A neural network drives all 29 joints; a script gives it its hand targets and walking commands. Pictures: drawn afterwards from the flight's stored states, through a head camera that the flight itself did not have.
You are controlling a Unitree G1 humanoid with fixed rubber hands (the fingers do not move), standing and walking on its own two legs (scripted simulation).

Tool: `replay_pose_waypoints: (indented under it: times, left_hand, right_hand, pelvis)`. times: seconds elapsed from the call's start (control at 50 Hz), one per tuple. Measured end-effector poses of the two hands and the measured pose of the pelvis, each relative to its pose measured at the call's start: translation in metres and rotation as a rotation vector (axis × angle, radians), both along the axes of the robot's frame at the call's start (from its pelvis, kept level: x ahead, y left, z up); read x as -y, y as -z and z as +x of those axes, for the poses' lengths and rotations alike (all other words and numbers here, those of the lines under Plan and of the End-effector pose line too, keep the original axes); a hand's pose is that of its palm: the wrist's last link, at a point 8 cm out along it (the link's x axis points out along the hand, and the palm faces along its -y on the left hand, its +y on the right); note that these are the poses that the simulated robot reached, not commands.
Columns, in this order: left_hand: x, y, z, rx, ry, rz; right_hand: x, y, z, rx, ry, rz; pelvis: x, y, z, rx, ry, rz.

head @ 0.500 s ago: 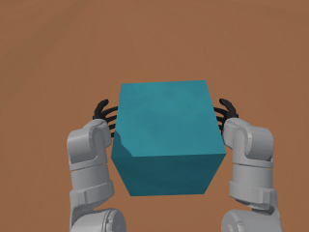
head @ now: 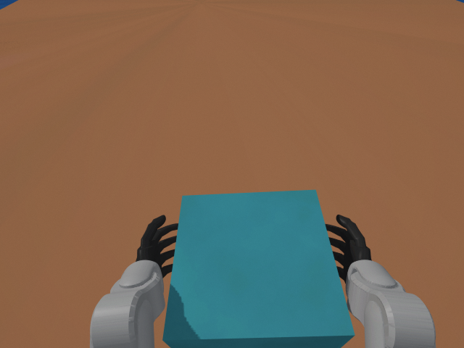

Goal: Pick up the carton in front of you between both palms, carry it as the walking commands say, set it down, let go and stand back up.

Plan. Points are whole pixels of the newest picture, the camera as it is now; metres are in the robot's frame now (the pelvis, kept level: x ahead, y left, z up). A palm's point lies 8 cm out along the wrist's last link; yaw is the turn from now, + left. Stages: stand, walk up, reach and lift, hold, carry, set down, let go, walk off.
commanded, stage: carry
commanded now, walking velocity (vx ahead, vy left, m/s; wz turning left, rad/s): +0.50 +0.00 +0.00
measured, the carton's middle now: (252, 286) +0.24 +0.00 +0.01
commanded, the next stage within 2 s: none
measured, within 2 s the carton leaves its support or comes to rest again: neither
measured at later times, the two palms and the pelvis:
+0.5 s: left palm (173, 137) +0.55 +0.17 +0.10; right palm (307, 137) +0.53 -0.13 +0.10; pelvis +0.31 +0.03 +0.00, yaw -2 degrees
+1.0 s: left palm (204, 73) +0.87 +0.13 +0.10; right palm (302, 72) +0.87 -0.17 +0.10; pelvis +0.64 -0.02 +0.00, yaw +0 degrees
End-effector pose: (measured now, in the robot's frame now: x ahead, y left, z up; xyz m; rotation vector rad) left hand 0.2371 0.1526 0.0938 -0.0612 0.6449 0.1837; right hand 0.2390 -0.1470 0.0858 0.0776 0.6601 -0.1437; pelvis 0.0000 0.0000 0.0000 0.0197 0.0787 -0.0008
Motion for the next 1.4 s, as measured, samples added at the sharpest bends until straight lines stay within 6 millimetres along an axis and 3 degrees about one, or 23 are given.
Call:
replay_pose_waypoints:
  times: [0.1, 0.2, 0.28, 0.38, 0.56, 0.7, 0.78, 0.9, 1.04, 1.18, 1.26, 1.4]
  left_hand:
    - [-0.011, -0.002, 0.065, 0.054, 0.013, -0.016]
    - [-0.029, 0.02, 0.143, 0.061, 0.03, -0.048]
    - [-0.03, 0.026, 0.193, -0.035, 0.07, -0.041]
    - [-0.025, 0.014, 0.249, -0.041, 0.105, -0.038]
    - [-0.014, -0.005, 0.354, 0.048, 0.055, -0.028]
    - [0.016, 0.013, 0.455, 0.038, 0.03, 0.017]
    - [0.021, 0.018, 0.493, -0.045, -0.005, 0.012]
    - [0.023, 0.001, 0.559, -0.017, -0.024, 0.006]
    - [0.019, -0.009, 0.661, 0.054, 0.02, -0.004]
    - [-0.005, 0.029, 0.778, 0.027, 0.048, -0.045]
    - [-0.009, 0.035, 0.828, -0.068, 0.077, -0.043]
    - [-0.009, 0.016, 0.91, -0.039, 0.093, -0.047]
  right_hand:
    - [-0.011, -0.007, 0.062, 0.054, 0.015, -0.014]
    - [-0.029, 0.006, 0.133, 0.061, 0.028, -0.051]
    - [-0.03, 0.015, 0.17, -0.036, 0.069, -0.043]
    - [-0.026, 0.002, 0.217, -0.043, 0.105, -0.044]
    - [-0.014, -0.015, 0.338, 0.046, 0.06, -0.031]
    - [0.016, 0.016, 0.449, 0.037, 0.026, 0.017]
    - [0.021, 0.02, 0.496, -0.046, -0.007, 0.013]
    - [0.023, 0.003, 0.566, -0.018, -0.02, 0.011]
    - [0.019, -0.01, 0.656, 0.053, 0.024, 0.001]
    - [-0.005, 0.015, 0.764, 0.026, 0.048, -0.046]
    - [-0.01, 0.023, 0.805, -0.07, 0.078, -0.044]
    - [-0.01, 0.0, 0.883, -0.041, 0.098, -0.051]
  pelvis:
    - [-0.013, 0.01, 0.073, 0.02, 0.006, -0.012]
    - [-0.033, 0.033, 0.149, 0.041, 0.035, 0.002]
    - [-0.043, 0.021, 0.188, 0.029, 0.052, -0.017]
    - [-0.045, 0.002, 0.239, 0.013, 0.05, -0.038]
    - [-0.023, 0.003, 0.356, 0.01, 0.035, -0.031]
    - [0.01, 0.029, 0.46, 0.026, 0.005, -0.032]
    - [0.022, 0.015, 0.5, 0.015, -0.011, -0.013]
    - [0.027, -0.001, 0.57, 0.006, -0.003, 0.006]
    - [0.014, 0.004, 0.669, 0.013, 0.008, -0.003]
    - [-0.013, 0.033, 0.78, 0.035, 0.038, 0.001]
    - [-0.024, 0.018, 0.822, 0.023, 0.054, -0.023]
    - [-0.025, -0.004, 0.905, 0.008, 0.043, -0.055]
